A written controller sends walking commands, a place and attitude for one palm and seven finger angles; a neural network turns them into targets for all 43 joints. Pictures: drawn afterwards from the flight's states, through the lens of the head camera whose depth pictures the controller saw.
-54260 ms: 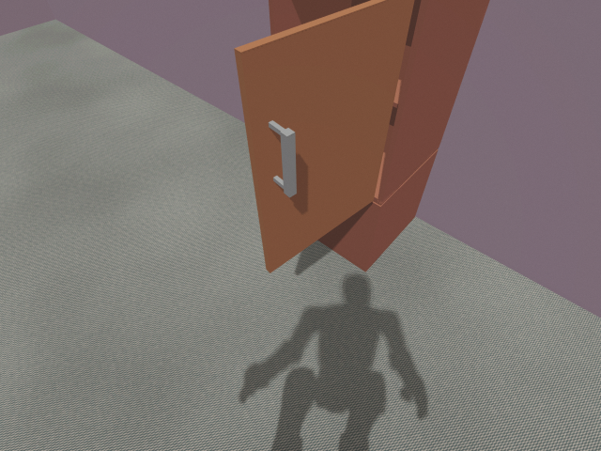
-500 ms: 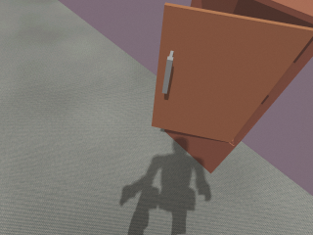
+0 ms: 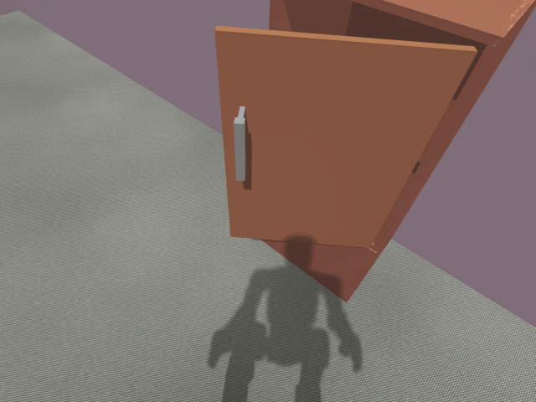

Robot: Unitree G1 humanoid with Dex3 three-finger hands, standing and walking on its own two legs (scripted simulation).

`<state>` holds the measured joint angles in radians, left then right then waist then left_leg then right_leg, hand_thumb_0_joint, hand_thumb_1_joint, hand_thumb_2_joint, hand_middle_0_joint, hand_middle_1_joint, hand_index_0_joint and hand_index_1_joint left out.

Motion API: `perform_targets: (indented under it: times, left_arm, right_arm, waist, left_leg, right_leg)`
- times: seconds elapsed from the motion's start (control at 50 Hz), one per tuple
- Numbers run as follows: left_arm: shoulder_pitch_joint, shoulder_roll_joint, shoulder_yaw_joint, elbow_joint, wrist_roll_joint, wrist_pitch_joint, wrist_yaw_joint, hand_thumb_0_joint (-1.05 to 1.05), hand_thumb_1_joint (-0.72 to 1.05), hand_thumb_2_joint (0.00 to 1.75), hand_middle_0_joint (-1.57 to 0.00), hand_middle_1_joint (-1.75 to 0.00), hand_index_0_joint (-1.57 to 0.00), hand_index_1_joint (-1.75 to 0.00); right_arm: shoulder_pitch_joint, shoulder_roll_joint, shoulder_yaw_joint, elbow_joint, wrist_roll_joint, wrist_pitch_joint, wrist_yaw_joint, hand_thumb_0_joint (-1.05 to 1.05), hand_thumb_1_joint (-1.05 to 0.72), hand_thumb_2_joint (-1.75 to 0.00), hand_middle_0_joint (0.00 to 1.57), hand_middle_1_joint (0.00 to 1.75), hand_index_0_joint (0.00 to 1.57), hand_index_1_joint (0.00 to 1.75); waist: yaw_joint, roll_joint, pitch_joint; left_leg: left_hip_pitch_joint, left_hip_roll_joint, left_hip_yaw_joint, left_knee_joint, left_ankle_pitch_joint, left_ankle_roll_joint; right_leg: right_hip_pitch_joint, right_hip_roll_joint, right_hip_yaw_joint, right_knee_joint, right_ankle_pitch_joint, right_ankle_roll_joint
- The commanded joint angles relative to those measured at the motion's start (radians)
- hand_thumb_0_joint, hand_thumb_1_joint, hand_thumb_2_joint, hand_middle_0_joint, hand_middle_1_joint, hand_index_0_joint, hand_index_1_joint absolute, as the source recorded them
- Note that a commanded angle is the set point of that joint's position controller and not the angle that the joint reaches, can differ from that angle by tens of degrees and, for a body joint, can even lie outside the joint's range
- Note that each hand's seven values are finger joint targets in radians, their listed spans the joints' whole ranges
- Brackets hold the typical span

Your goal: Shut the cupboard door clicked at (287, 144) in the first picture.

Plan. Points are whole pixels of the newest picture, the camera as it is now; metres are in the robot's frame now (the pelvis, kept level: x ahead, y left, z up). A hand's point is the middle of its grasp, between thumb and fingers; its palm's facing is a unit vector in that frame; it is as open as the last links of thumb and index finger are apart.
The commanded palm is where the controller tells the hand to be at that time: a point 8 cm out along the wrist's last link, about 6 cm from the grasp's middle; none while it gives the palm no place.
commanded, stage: take the last steps up to it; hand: left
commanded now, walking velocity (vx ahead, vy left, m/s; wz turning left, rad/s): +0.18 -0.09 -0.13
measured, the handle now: (241, 145) +0.57 +0.09 +0.04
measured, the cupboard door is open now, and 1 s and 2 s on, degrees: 36 36 36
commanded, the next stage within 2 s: come to a stop and stand still in 0.16 s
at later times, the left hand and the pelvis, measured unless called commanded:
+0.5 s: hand (205, 364) +0.21 +0.12 -0.17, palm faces -0.08 -0.97 -0.21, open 7.4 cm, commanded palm none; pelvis +0.10 -0.05 -0.01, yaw -3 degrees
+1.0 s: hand out of the picture +0.10 +0.18 -0.17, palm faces +0.04 -0.97 -0.23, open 7.4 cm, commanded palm none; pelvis +0.08 -0.01 +0.00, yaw -3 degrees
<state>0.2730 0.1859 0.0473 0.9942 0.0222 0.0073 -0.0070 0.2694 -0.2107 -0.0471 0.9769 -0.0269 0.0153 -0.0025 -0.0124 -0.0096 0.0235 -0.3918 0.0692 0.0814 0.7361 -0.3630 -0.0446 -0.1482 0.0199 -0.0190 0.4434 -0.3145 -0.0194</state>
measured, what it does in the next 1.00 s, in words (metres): steps on the spot: left foot, then right foot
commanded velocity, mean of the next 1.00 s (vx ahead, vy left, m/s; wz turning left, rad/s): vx -0.04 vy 0.03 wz -0.02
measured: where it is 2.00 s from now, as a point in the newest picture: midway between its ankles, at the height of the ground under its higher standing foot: outside the picture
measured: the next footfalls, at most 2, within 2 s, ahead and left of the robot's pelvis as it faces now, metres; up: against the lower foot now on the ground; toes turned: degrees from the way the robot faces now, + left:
left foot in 0.04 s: +0.07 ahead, +0.11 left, +0.00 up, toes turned +5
right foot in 0.40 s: +0.17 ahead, -0.17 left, +0.00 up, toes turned -7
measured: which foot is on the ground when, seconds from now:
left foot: up 0.00-0.02, down 0.04-0.40, up 0.42-0.72, down 0.74-1.00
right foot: down 0.00-0.04, up 0.06-0.38, down 0.40-0.76, up 0.78-1.00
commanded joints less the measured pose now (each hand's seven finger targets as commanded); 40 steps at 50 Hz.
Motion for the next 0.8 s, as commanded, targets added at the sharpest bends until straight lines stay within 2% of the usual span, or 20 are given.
perform_targets:
  times: [0.0,0.02,0.04,0.1,0.16,0.3,0.34,0.38,0.4,0.42,0.44,0.48,0.52,0.6,0.68,0.7,0.72,0.74,0.76,0.78]
  left_arm:
    - [-0.012,0.099,0.027,-0.058,-0.015,-0.013,-0.001,0.00,0.90,0.90,-0.20,-0.30,-0.20,-0.30]
    - [-0.011,0.057,0.016,-0.082,-0.011,-0.010,-0.006,0.00,0.90,0.90,-0.20,-0.30,-0.20,-0.30]
    - [-0.070,0.099,0.023,-0.106,0.000,-0.006,-0.010,0.00,0.90,0.90,-0.20,-0.30,-0.20,-0.30]
    - [-0.090,0.096,0.036,-0.073,0.010,-0.004,-0.024,0.00,0.90,0.90,-0.20,-0.30,-0.20,-0.30]
    - [-0.055,0.058,0.023,-0.051,-0.001,0.000,-0.025,0.00,0.90,0.90,-0.20,-0.30,-0.20,-0.30]
    - [-0.080,0.028,0.008,-0.049,-0.004,0.007,-0.011,0.00,0.90,0.90,-0.20,-0.30,-0.20,-0.30]
    - [0.021,0.072,0.019,-0.020,-0.003,-0.005,-0.002,0.00,0.90,0.90,-0.20,-0.30,-0.20,-0.30]
    - [0.072,0.199,0.034,0.006,0.003,-0.027,0.022,0.00,0.90,0.90,-0.20,-0.30,-0.20,-0.30]
    - [0.056,0.217,0.025,-0.001,-0.002,-0.026,0.022,0.00,0.90,0.90,-0.20,-0.30,-0.20,-0.30]
    - [-0.004,0.200,0.021,-0.017,0.003,-0.018,0.028,0.00,0.90,0.90,-0.20,-0.30,-0.20,-0.30]
    - [-0.044,0.183,0.027,-0.017,0.008,-0.019,0.038,0.00,0.90,0.90,-0.20,-0.30,-0.20,-0.30]
    - [-0.044,0.163,0.024,-0.021,0.003,-0.015,0.050,0.00,0.90,0.90,-0.20,-0.30,-0.20,-0.30]
    - [-0.063,0.168,0.033,-0.031,0.006,-0.005,0.057,0.00,0.90,0.90,-0.20,-0.30,-0.20,-0.30]
    - [-0.088,0.174,0.044,-0.053,0.012,0.002,0.055,0.00,0.90,0.90,-0.20,-0.30,-0.20,-0.30]
    - [-0.119,0.161,0.047,-0.061,0.007,0.011,0.052,0.00,0.90,0.90,-0.20,-0.30,-0.20,-0.30]
    - [-0.105,0.130,0.038,-0.064,-0.001,0.017,0.049,0.00,0.90,0.90,-0.20,-0.30,-0.20,-0.30]
    - [-0.076,0.072,0.027,-0.075,-0.006,0.027,0.045,0.00,0.90,0.90,-0.20,-0.30,-0.20,-0.30]
    - [-0.096,0.064,0.023,-0.080,-0.008,0.039,0.047,0.00,0.90,0.90,-0.20,-0.30,-0.20,-0.30]
    - [-0.090,0.076,0.026,-0.078,-0.007,0.042,0.043,0.00,0.90,0.90,-0.20,-0.30,-0.20,-0.30]
    - [-0.086,0.085,0.030,-0.062,0.005,0.053,0.040,0.00,0.90,0.90,-0.20,-0.30,-0.20,-0.30]
  right_arm:
    - [0.204,-0.148,-0.016,0.010,-0.009,-0.060,-0.020,0.00,-0.90,-0.90,0.20,0.30,0.20,0.30]
    - [0.281,-0.245,-0.039,0.018,-0.018,-0.059,-0.030,0.00,-0.90,-0.90,0.20,0.30,0.20,0.30]
    - [0.275,-0.260,-0.036,0.007,-0.018,-0.049,-0.037,0.00,-0.90,-0.90,0.20,0.30,0.20,0.30]
    - [0.161,-0.153,-0.002,-0.013,-0.017,-0.061,-0.045,0.00,-0.90,-0.90,0.20,0.30,0.20,0.30]
    - [0.156,-0.128,0.006,0.004,-0.012,-0.074,-0.049,0.00,-0.90,-0.90,0.20,0.30,0.20,0.30]
    - [0.100,-0.123,-0.008,0.025,-0.005,-0.037,-0.043,0.00,-0.90,-0.90,0.20,0.30,0.20,0.30]
    - [0.078,-0.102,-0.007,0.027,0.008,-0.030,-0.039,0.00,-0.90,-0.90,0.20,0.30,0.20,0.30]
    - [0.134,-0.013,0.003,0.025,0.027,-0.021,-0.025,0.00,-0.90,-0.90,0.20,0.30,0.20,0.30]
    - [0.154,-0.024,-0.001,0.028,0.034,0.000,-0.031,0.00,-0.90,-0.90,0.20,0.30,0.20,0.30]
    - [0.139,-0.003,-0.003,0.030,0.032,0.012,-0.029,0.00,-0.90,-0.90,0.20,0.30,0.20,0.30]
    - [0.143,0.004,0.001,0.045,0.027,0.017,-0.033,0.00,-0.90,-0.90,0.20,0.30,0.20,0.30]
    - [0.109,-0.035,-0.005,0.047,0.031,0.018,-0.037,0.00,-0.90,-0.90,0.20,0.30,0.20,0.30]
    - [0.087,-0.030,-0.007,0.040,0.031,0.021,-0.032,0.00,-0.90,-0.90,0.20,0.30,0.20,0.30]
    - [0.049,-0.015,-0.010,0.008,0.021,0.030,-0.019,0.00,-0.90,-0.90,0.20,0.30,0.20,0.30]
    - [0.112,-0.018,-0.011,0.016,0.018,0.015,-0.015,0.00,-0.90,-0.90,0.20,0.30,0.20,0.30]
    - [0.121,-0.053,-0.013,0.016,0.015,0.004,-0.014,0.00,-0.90,-0.90,0.20,0.30,0.20,0.30]
    - [0.088,-0.121,-0.024,-0.009,0.006,-0.005,-0.016,0.00,-0.90,-0.90,0.20,0.30,0.20,0.30]
    - [0.023,-0.161,-0.028,-0.039,-0.004,0.002,-0.025,0.00,-0.90,-0.90,0.20,0.30,0.20,0.30]
    - [-0.048,-0.157,-0.017,-0.060,-0.008,0.004,-0.028,0.00,-0.90,-0.90,0.20,0.30,0.20,0.30]
    - [-0.074,-0.128,-0.010,-0.063,-0.007,-0.004,-0.036,0.00,-0.90,-0.90,0.20,0.30,0.20,0.30]
  waist:
    - [-0.075,0.186,-0.065]
    - [-0.096,0.377,-0.056]
    - [-0.102,0.243,-0.016]
    - [-0.041,0.159,0.071]
    - [-0.016,0.168,-0.002]
    - [-0.003,0.201,0.032]
    - [0.051,0.111,-0.006]
    - [0.046,-0.227,-0.105]
    - [0.037,-0.208,-0.133]
    - [0.019,-0.129,-0.051]
    - [0.009,-0.219,-0.058]
    - [0.027,-0.246,-0.086]
    - [0.029,-0.155,-0.108]
    - [0.024,-0.155,-0.082]
    - [-0.021,-0.143,-0.099]
    - [-0.021,-0.050,-0.106]
    - [-0.004,0.211,-0.087]
    - [-0.006,0.286,-0.019]
    - [0.018,0.221,0.005]
    - [0.024,0.239,0.040]
  left_leg:
    - [0.408,0.123,-0.187,-0.392,0.104,0.043]
    - [0.447,0.375,-0.521,-0.500,0.018,0.149]
    - [0.369,0.438,-0.570,-0.542,-0.025,0.217]
    - [0.242,0.324,-0.331,-0.512,0.289,0.184]
    - [0.325,0.258,-0.141,-0.449,0.620,0.171]
    - [0.205,0.208,-0.034,-0.367,0.569,0.145]
    - [0.152,0.144,0.000,-0.248,0.449,0.080]
    - [0.009,-0.020,0.056,-0.048,-0.144,0.004]
    - [0.095,-0.016,-0.001,0.072,-0.288,0.015]
    - [0.113,-0.011,-0.028,0.108,-0.267,0.024]
    - [0.051,-0.004,-0.046,0.150,-0.242,0.022]
    - [0.006,-0.012,-0.083,0.217,-0.222,0.013]
    - [0.008,-0.029,-0.080,0.209,-0.194,0.008]
    - [0.032,-0.049,-0.066,0.139,-0.119,0.000]
    - [0.221,-0.048,-0.047,-0.245,0.131,0.008]
    - [0.300,0.002,-0.089,-0.352,0.208,0.024]
    - [0.253,0.180,-0.300,-0.444,0.310,0.087]
    - [0.108,0.268,-0.371,-0.505,0.369,0.177]
    - [0.010,0.262,-0.315,-0.513,0.258,0.218]
    - [0.023,0.213,-0.297,-0.526,0.291,0.200]
  right_leg:
    - [-0.285,-0.058,0.070,0.177,-0.056,-0.062]
    - [-0.456,0.030,-0.037,0.449,-0.279,-0.012]
    - [-0.486,-0.013,0.048,0.593,-0.285,-0.022]
    - [-0.487,-0.076,0.064,0.705,-0.096,0.005]
    - [-0.426,-0.070,0.029,0.601,-0.035,0.025]
    - [-0.177,-0.040,-0.068,0.207,0.083,0.034]
    - [0.011,-0.054,-0.042,-0.003,0.294,0.035]
    - [0.163,-0.344,0.251,-0.054,0.737,-0.078]
    - [0.059,-0.418,0.264,-0.118,0.660,-0.151]
    - [-0.046,-0.396,0.236,-0.130,0.621,-0.168]
    - [0.005,-0.365,0.231,-0.087,0.744,-0.172]
    - [0.065,-0.370,0.200,-0.035,0.935,-0.190]
    - [0.068,-0.370,0.174,-0.034,0.892,-0.196]
    - [-0.024,-0.350,0.146,-0.067,0.713,-0.180]
    - [-0.113,-0.292,0.119,0.001,0.415,-0.100]
    - [-0.173,-0.226,0.074,0.071,0.265,-0.052]
    - [-0.235,-0.099,-0.016,0.175,-0.033,0.018]
    - [-0.218,-0.047,-0.007,0.304,-0.212,0.037]
    - [-0.157,-0.057,0.039,0.393,-0.203,0.025]
    - [-0.200,-0.049,0.054,0.451,-0.174,0.025]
